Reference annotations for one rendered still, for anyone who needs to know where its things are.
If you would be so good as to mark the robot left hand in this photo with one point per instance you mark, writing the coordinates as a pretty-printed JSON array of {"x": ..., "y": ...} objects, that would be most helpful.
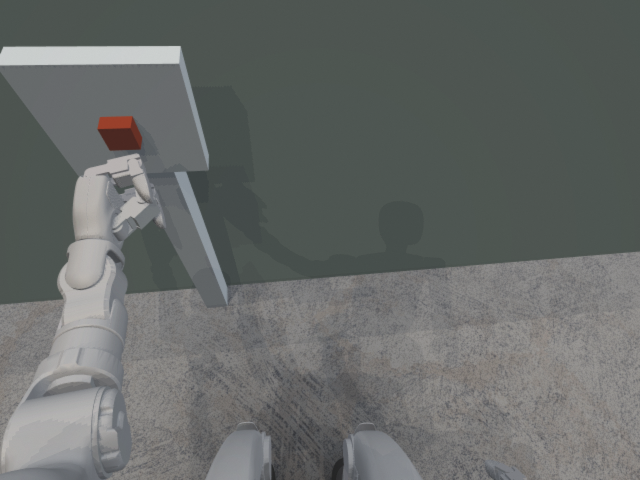
[{"x": 96, "y": 202}]

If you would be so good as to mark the robot left forearm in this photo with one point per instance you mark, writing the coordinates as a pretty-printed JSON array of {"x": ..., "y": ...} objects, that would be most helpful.
[{"x": 88, "y": 345}]

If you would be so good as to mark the panel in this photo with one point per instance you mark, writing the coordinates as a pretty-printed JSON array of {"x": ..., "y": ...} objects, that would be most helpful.
[{"x": 67, "y": 89}]

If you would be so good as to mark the robot right hand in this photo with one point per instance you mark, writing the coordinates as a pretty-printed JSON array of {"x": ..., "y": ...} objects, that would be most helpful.
[{"x": 499, "y": 471}]

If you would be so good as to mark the left robot shin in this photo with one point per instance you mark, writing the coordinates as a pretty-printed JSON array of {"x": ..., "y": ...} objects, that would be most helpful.
[{"x": 246, "y": 426}]

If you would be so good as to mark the left robot upper arm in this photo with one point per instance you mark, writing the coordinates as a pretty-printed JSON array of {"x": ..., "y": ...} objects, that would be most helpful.
[{"x": 79, "y": 435}]

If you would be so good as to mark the robot left thigh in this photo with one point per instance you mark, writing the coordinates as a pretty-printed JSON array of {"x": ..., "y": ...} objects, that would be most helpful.
[{"x": 244, "y": 455}]

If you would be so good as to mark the button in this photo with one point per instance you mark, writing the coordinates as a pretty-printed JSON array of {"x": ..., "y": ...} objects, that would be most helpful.
[{"x": 120, "y": 133}]

